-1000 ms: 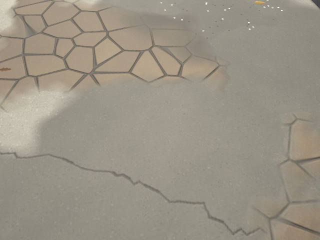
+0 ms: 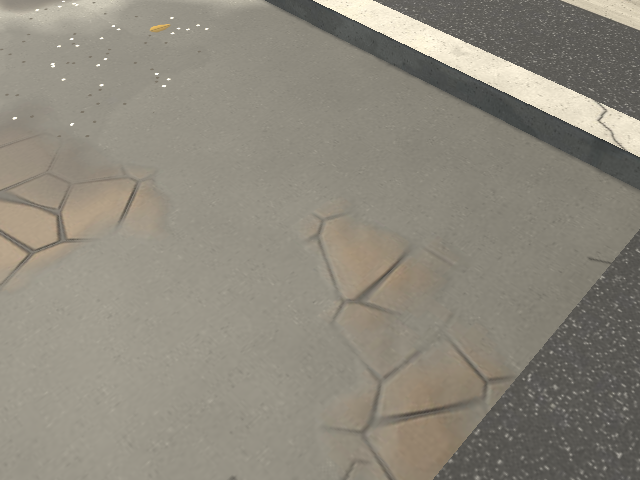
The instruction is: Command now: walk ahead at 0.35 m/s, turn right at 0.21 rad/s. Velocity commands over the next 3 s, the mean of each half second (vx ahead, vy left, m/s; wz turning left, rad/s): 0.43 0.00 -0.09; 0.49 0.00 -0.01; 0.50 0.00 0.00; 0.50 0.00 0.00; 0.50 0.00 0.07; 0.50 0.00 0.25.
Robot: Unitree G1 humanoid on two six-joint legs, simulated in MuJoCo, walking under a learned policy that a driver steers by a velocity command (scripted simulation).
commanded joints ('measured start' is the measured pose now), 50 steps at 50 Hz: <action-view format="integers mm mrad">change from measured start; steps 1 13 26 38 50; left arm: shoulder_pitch -59 -261 64 137 362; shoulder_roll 89 32 80 183 20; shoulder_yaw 25 2 31 44 28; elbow -56 -81 106 218 260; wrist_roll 27 -3 -60 -137 -85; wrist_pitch -20 3 13 -49 -18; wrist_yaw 17 -43 26 57 37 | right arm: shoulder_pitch -13 182 46 -347 98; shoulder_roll -53 -92 -75 -107 -178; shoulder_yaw -9 -27 -62 -72 -103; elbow -61 110 46 -81 98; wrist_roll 17 -18 21 83 23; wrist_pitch -13 -10 91 53 28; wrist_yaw -14 66 11 55 69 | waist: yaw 4 -32 53 99 -30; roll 88 127 -83 39 243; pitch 60 100 52 110 -213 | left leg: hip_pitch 224 286 -342 -412 690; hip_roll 299 301 129 148 318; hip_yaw -380 -131 -106 -135 -173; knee -296 -251 705 145 304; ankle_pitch -61 521 -140 622 1010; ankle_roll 186 201 -34 -21 153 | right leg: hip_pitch -364 -252 324 303 -250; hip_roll -110 -114 -335 -295 -72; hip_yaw -34 -193 111 -40 -131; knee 111 -284 -684 -608 647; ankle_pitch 118 353 515 208 -320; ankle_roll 23 -38 -261 -223 -41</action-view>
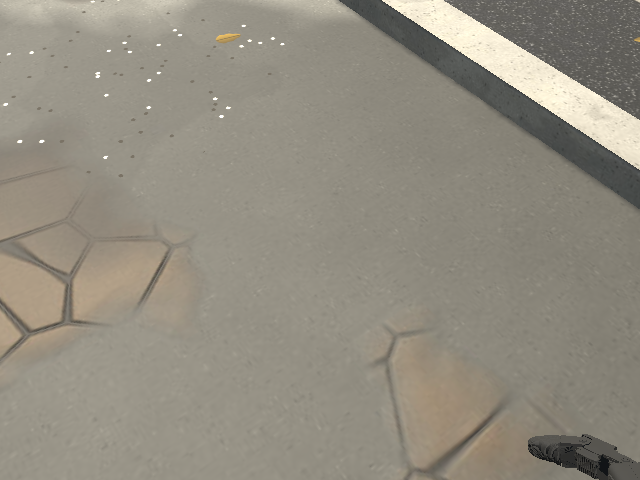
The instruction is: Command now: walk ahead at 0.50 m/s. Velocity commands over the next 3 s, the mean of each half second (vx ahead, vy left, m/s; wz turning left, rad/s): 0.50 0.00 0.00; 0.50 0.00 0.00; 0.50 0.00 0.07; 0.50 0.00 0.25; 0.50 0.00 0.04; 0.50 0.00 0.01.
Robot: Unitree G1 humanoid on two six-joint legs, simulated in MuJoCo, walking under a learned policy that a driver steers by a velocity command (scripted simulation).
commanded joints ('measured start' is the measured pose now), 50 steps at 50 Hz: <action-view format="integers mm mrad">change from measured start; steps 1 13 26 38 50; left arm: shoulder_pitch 157 -359 -140 -213 -125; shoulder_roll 81 19 179 155 118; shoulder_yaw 0 3 50 35 19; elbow -27 -159 -90 -32 11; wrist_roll -40 10 4 10 15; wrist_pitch -62 -34 -31 -47 -6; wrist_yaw -26 -27 -46 -26 -17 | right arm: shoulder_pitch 592 285 335 67 384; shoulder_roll -237 -159 -163 -65 -257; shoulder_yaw -80 -61 -54 -47 -103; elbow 124 129 129 61 127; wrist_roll -1 6 29 1 -10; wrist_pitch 4 -8 -20 13 -2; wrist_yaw -19 -91 -76 -88 -65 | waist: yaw -273 -144 -15 -90 -254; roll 226 32 -217 -109 22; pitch -472 -12 -238 16 -275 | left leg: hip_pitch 1046 172 -375 -216 581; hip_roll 346 115 -50 48 147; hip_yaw -430 -78 -96 -12 -199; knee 267 -280 873 259 66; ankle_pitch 561 108 -539 29 -115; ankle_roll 321 178 5 -49 149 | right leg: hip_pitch -738 -412 408 -25 -150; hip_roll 66 -74 -341 -166 -95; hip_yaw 193 27 599 108 -10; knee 729 -424 -783 -974 -194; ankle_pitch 11 870 465 838 953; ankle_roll -10 2 -277 -203 -77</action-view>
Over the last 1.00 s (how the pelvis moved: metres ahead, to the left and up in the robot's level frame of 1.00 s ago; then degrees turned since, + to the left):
0.53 0.01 -0.11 -1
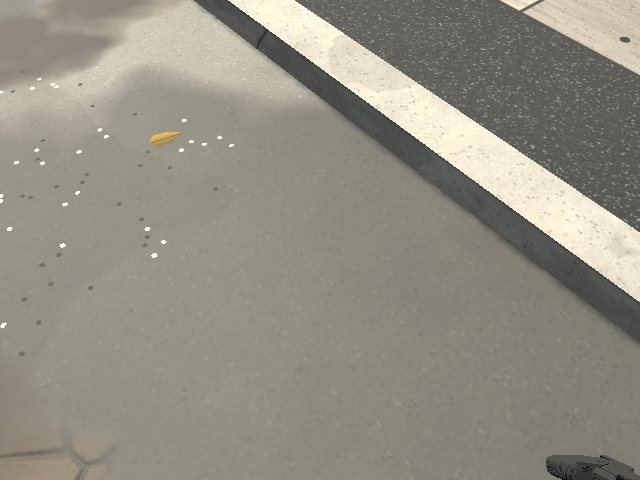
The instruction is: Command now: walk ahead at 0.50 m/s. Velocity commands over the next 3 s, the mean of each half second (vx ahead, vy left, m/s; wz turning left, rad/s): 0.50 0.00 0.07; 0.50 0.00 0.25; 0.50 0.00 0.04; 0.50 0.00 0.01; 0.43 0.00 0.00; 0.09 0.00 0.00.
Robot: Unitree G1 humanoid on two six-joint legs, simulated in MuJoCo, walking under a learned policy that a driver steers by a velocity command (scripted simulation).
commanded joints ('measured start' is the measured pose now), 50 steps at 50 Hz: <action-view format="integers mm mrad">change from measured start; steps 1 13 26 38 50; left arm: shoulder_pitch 78 -257 -314 -196 -27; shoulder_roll -9 57 138 103 175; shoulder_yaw -26 18 34 19 37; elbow -72 -145 -188 -98 -15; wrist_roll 10 11 -2 27 -11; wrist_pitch -31 -20 -66 -70 -23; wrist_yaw -6 0 -37 -21 -2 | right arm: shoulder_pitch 426 280 380 289 -33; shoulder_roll -289 -147 -175 -66 -91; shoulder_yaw -84 -32 -46 -42 -17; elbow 74 86 142 46 -61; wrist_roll -9 -16 8 6 6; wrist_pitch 2 -13 30 45 21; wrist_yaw -5 -29 -53 -51 3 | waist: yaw -151 -83 -18 -84 -28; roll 311 47 77 -74 -83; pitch -397 -5 -60 -11 49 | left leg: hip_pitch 885 373 488 -175 -110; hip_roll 364 187 181 121 64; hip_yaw -679 -173 -181 -133 -17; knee -152 -392 -93 527 41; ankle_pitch -239 79 348 -169 -52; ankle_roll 263 158 89 -25 -2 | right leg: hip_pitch -630 -730 -338 -205 1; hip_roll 67 -144 -16 -265 -294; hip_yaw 46 85 35 162 33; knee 742 411 8 -324 -239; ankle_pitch -91 413 404 343 497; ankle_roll -27 -2 -54 -211 -160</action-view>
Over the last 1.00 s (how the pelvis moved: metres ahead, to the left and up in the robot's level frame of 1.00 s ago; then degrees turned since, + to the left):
0.56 0.02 -0.02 0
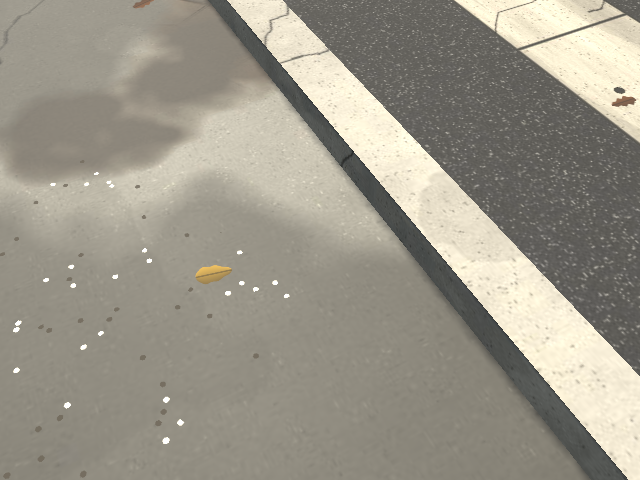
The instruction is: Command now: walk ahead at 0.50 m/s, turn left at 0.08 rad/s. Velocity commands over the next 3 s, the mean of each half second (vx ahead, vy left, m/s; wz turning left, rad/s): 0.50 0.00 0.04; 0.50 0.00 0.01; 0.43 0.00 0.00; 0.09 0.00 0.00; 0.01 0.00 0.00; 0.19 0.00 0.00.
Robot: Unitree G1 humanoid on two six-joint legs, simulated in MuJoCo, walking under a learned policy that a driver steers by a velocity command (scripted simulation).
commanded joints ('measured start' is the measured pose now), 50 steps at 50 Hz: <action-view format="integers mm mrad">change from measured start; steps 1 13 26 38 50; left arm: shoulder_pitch -21 -127 -475 -194 43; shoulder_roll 196 76 69 84 117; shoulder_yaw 39 17 -8 2 3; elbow -31 -91 -213 -119 -29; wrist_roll -8 3 0 33 42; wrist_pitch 8 4 -13 -31 -12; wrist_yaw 7 8 -39 -30 -7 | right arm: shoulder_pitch -34 185 370 239 -32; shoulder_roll -109 -123 -166 -110 -65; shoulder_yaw -24 -34 -44 -34 16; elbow -68 42 145 78 -41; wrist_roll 2 -24 -5 3 -48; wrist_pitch -19 -55 -22 -43 8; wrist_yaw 10 -7 -43 -43 5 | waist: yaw -75 -65 -146 -84 -33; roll -120 41 21 -119 -102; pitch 41 -28 81 -49 54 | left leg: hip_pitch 72 431 642 -18 25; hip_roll -31 139 162 54 1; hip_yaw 29 -195 -54 -75 52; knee -51 -436 -411 580 42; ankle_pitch -74 6 90 -250 -4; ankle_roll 38 194 151 18 -22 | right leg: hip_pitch -14 -681 -739 -207 -90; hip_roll -303 -174 -98 -245 -215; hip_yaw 130 189 143 402 199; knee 30 847 315 -36 -82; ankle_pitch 458 67 318 140 347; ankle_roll -161 -46 -50 -225 -198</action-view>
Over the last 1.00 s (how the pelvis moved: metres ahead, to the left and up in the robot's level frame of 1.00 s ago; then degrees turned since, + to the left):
0.53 0.01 0.01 11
